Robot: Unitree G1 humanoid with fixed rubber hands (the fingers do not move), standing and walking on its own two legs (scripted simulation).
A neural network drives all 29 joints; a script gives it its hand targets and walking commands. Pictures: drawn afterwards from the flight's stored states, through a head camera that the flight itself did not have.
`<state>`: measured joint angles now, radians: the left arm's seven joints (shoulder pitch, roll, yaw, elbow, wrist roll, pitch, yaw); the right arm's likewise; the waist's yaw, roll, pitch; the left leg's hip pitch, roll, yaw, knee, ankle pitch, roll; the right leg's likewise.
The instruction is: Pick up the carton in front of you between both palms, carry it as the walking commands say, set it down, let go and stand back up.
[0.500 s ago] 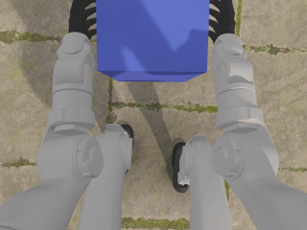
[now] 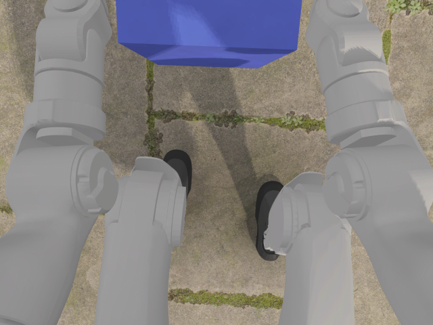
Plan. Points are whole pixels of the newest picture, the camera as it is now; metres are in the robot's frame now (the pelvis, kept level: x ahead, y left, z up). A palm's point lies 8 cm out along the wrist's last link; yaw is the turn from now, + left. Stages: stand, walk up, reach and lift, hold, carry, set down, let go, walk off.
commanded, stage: set down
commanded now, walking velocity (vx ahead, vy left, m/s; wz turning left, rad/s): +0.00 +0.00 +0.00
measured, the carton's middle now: out of the picture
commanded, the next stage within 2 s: none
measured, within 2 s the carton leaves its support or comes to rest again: rests again in 0.32 s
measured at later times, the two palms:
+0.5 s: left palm out of the picture +0.52 +0.24 -0.18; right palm out of the picture +0.56 -0.07 -0.18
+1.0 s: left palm out of the picture +0.52 +0.25 -0.19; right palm out of the picture +0.56 -0.07 -0.19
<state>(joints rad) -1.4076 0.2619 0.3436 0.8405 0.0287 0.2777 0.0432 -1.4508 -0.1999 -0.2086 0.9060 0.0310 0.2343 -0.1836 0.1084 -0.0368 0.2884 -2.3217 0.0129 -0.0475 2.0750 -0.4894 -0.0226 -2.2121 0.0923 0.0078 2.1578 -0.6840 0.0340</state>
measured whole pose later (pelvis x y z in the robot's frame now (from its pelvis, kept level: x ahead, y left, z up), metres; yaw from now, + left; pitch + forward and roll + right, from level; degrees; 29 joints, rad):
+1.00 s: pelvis -0.02 -0.01 -0.02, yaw +0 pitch +34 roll +0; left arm -1.53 0.35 0.49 1.06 0.11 0.17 -0.10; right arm -1.55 -0.20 -0.29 0.98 -0.13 0.18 -0.02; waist 0.09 -0.01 0.49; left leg -2.25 0.02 -0.05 2.15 -0.48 -0.04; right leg -2.17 0.12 0.01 2.25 -0.67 0.03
